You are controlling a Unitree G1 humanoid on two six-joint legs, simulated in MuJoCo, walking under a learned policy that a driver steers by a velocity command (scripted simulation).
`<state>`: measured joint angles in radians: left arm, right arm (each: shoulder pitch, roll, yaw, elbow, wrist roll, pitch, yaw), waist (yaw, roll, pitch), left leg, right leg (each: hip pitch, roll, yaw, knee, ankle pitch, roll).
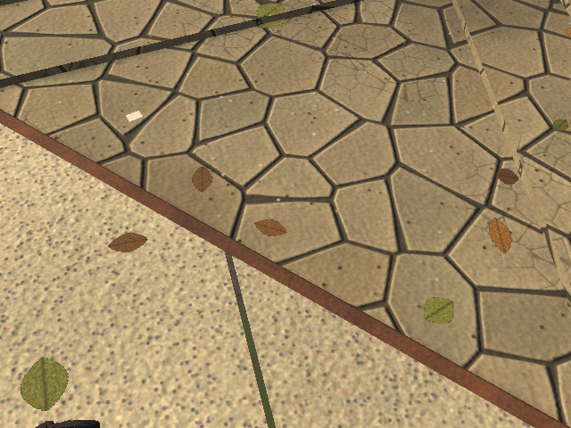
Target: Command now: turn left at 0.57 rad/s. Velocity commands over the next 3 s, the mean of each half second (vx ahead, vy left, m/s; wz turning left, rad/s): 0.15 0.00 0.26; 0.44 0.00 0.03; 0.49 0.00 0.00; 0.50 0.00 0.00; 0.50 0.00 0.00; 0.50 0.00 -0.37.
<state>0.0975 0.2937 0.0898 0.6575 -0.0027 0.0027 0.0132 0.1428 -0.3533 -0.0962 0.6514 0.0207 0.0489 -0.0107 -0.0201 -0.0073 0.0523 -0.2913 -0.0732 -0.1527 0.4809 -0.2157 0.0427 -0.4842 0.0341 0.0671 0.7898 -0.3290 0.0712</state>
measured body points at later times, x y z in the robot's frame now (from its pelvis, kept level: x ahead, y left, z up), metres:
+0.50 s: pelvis +0.03 +0.01 +0.00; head +0.03 +0.02 +0.45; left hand +0.11 +0.29 -0.12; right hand +0.17 -0.25 -0.10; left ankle -0.03 +0.11 -0.74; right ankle +0.04 -0.13 -0.72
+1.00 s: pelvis +0.25 -0.03 -0.01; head +0.29 -0.03 +0.44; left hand +0.37 +0.25 -0.11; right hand +0.32 -0.29 -0.15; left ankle +0.10 +0.09 -0.65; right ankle +0.32 -0.11 -0.74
